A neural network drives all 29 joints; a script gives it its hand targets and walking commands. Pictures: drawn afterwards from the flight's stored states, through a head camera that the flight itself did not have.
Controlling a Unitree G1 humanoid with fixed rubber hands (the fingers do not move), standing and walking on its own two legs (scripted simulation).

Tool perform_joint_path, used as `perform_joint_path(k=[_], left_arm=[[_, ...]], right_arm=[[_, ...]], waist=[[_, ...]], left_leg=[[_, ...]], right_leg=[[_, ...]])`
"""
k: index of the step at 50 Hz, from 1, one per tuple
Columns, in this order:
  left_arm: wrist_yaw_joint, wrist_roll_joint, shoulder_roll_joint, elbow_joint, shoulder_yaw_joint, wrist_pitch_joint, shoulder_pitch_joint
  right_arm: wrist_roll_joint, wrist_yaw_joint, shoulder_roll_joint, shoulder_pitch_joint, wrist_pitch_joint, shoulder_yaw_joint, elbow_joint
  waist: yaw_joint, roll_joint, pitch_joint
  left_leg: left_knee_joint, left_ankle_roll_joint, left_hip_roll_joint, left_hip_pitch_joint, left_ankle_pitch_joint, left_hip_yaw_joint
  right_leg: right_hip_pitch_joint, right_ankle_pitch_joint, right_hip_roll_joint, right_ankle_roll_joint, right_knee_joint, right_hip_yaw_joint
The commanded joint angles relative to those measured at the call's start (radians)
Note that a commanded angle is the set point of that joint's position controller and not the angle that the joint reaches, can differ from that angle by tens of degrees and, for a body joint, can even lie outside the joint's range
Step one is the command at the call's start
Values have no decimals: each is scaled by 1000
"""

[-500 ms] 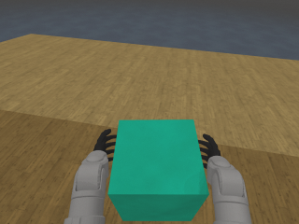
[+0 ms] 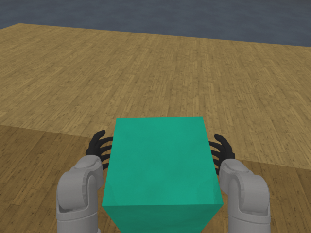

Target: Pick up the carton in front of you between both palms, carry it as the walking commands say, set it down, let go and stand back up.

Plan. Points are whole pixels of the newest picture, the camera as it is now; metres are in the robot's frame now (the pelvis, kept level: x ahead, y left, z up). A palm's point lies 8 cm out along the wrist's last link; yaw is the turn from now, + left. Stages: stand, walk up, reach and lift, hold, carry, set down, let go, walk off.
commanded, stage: carry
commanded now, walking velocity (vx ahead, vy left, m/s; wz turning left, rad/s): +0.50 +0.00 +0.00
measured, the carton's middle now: (160, 178) +0.27 +0.01 +0.02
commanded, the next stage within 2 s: none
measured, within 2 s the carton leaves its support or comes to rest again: neither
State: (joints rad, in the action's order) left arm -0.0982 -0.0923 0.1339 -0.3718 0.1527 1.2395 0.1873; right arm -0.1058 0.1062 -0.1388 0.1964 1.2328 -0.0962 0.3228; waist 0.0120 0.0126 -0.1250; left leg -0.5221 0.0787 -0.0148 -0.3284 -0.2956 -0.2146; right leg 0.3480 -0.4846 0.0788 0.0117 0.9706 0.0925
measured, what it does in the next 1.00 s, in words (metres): walks ahead: right foot, then left foot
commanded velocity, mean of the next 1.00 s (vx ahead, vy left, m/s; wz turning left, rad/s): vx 0.50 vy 0.00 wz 0.00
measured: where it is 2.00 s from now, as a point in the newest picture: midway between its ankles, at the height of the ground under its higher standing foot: (160, 114)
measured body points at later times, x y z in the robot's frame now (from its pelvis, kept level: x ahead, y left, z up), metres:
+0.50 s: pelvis +0.33 -0.03 +0.01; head +0.36 -0.04 +0.46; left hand +0.59 +0.15 +0.06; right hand +0.62 -0.15 +0.05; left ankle +0.27 +0.10 -0.65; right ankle +0.35 -0.09 -0.73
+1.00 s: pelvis +0.67 +0.04 +0.01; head +0.70 +0.06 +0.46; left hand +0.98 +0.19 +0.09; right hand +0.97 -0.11 +0.09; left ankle +0.67 +0.11 -0.73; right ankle +0.65 -0.10 -0.65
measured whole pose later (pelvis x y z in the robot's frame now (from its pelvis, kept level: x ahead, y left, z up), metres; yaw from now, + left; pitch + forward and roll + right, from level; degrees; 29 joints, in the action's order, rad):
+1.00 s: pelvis +0.67 +0.04 +0.01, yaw +1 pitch +5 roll -1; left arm -0.09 -0.12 0.14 -0.32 0.16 1.21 0.28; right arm -0.10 0.11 -0.14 0.26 1.22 -0.15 0.31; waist -0.03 0.01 -0.03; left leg -0.41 0.08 -0.03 -0.28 -0.22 -0.23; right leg 0.57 -0.30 0.08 -0.03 1.09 0.07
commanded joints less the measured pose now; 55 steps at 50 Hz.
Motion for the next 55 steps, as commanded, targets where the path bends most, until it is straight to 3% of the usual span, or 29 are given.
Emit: perform_joint_path(k=[1, 3, 7, 10, 12, 14, 15, 16, 17, 18, 20, 21, 23, 28, 34, 36, 38, 39, 40, 41, 42, 44, 45, 46, 49, 52, 55], left_arm=[[269, 433, 851, -11, -753, 20, 508], [264, 410, 889, 16, -748, 12, 478], [246, 352, 932, 43, -736, -15, 407], [238, 339, 930, 29, -743, -27, 405], [239, 342, 928, 21, -750, -31, 403], [244, 346, 928, 27, -748, -37, 384], [249, 350, 933, 27, -751, -39, 384], [254, 339, 917, 47, -740, -43, 376], [259, 344, 932, 65, -742, -51, 380], [264, 365, 950, 49, -755, -55, 388], [271, 389, 1003, 31, -784, -73, 415], [274, 403, 1016, 11, -794, -79, 429], [281, 421, 1021, -10, -811, -88, 422], [301, 436, 963, -38, -813, -92, 373], [280, 407, 856, -75, -772, -57, 352], [270, 390, 824, -67, -758, -37, 351], [264, 384, 796, -66, -748, -16, 370], [263, 383, 783, -68, -746, -8, 391], [261, 390, 774, -83, -754, 5, 437], [262, 395, 769, -83, -761, 13, 465], [261, 396, 798, -57, -761, 11, 496], [263, 408, 846, -33, -762, -3, 542], [261, 407, 862, -19, -766, -11, 560], [257, 404, 868, -8, -772, -18, 578], [238, 393, 861, 42, -779, -41, 638], [214, 393, 824, 88, -766, -51, 745], [198, 400, 792, 167, -730, -46, 823]], right_arm=[[392, -231, -850, 521, 13, 658, 113], [411, -243, -879, 532, 14, 679, 112], [434, -280, -902, 500, 2, 700, 94], [440, -294, -894, 487, -10, 706, 83], [440, -296, -888, 480, -17, 706, 88], [438, -297, -878, 475, -19, 708, 97], [432, -299, -868, 479, -22, 708, 99], [437, -300, -870, 493, -18, 717, 102], [433, -301, -866, 490, -20, 721, 101], [428, -299, -887, 493, -30, 723, 90], [422, -296, -929, 488, -51, 725, 89], [419, -291, -953, 475, -62, 726, 86], [402, -280, -975, 436, -81, 727, 81], [365, -249, -962, 372, -105, 735, 96], [395, -242, -863, 409, -58, 735, 172], [403, -246, -829, 417, -34, 724, 167], [404, -250, -804, 409, -16, 706, 142], [402, -253, -790, 422, -9, 695, 133], [388, -255, -774, 432, -4, 680, 112], [392, -257, -781, 445, -5, 673, 85], [414, -259, -800, 478, -2, 676, 101], [436, -260, -848, 557, -10, 697, 108], [444, -260, -865, 602, -15, 707, 112], [453, -261, -871, 638, -21, 717, 110], [469, -263, -842, 715, -37, 726, 75], [486, -257, -794, 815, -47, 712, 16], [486, -243, -760, 889, -47, 669, -76]], waist=[[-42, -38, -222], [-36, -76, -204], [-36, -126, -159], [-39, -165, -101], [-29, -194, -121], [1, -173, -216], [23, -123, -273], [22, 104, -345], [21, 241, -341], [12, 172, -309], [9, 19, -276], [3, 8, -266], [3, 54, -275], [7, 117, -196], [13, 135, -93], [9, 142, -83], [-12, 121, -154], [-29, 73, -218], [-43, -124, -302], [-47, -339, -330], [-39, -249, -293], [-42, -77, -275], [-35, -49, -271], [-31, -64, -279], [-36, -112, -268], [-46, -135, -224], [-52, -144, -182]], left_leg=[[247, 128, -370, 570, 333, 516], [273, 67, -310, 531, 413, 374], [276, 49, -233, 503, 549, 206], [270, 31, -200, 411, 662, 118], [194, 5, -198, 378, 822, 70], [-48, -41, -154, 298, 839, -19], [-232, -57, -133, 169, 629, -10], [-530, -93, -55, -56, 305, 19], [-735, -98, 52, -261, -148, 119], [-832, -65, -18, -329, -150, 212], [-763, -39, -91, -333, -62, 230], [-684, -43, -110, -304, -24, 230], [-569, -56, -99, -260, 7, 190], [-272, -79, -72, -313, 102, 95], [-37, -57, -34, -259, 256, 5], [8, -37, -22, -182, 265, -14], [72, -27, 51, 75, 220, -86], [63, -25, 19, 286, 164, -40], [120, 70, -240, 490, 5, 375], [271, 188, -392, 622, 37, 741], [265, 195, -411, 616, 160, 695], [219, 137, -353, 496, 357, 499], [227, 101, -329, 445, 345, 428], [239, 79, -309, 412, 306, 367], [265, 85, -275, 370, 275, 269], [261, 106, -245, 386, 326, 205], [238, 97, -206, 375, 419, 145]], right_leg=[[487, 50, 50, -29, 133, -53], [427, 135, 28, -18, -9, -16], [361, 276, -17, -11, -237, 65], [217, 391, -64, -26, -405, 144], [47, 469, -94, -44, -451, 175], [-264, 422, -148, -56, -511, 230], [-450, 334, -65, -57, -494, 142], [-597, 95, 237, -172, -599, -348], [-650, 137, 357, -276, -756, -664], [-618, 226, 356, -274, -747, -575], [-500, 431, 295, -212, -708, -383], [-446, 452, 271, -176, -721, -308], [-412, 470, 240, -151, -741, -205], [-431, 560, 186, -147, -764, -56], [-459, 715, 158, -128, -742, 42], [-462, 824, 160, -107, -683, 70], [-405, 945, 119, -66, -460, 148], [-279, 817, 89, -40, -287, 159], [-40, 547, 23, 1, 2, 138], [233, 61, -112, 23, 237, 60], [333, 6, -62, -9, 370, -43], [344, 83, 13, -48, 348, -88], [325, 132, 36, -52, 273, -97], [297, 164, 39, -48, 220, -86], [303, 200, 19, -38, 98, -38], [364, 277, 14, -31, -59, -1], [326, 369, -13, -43, -234, 47]])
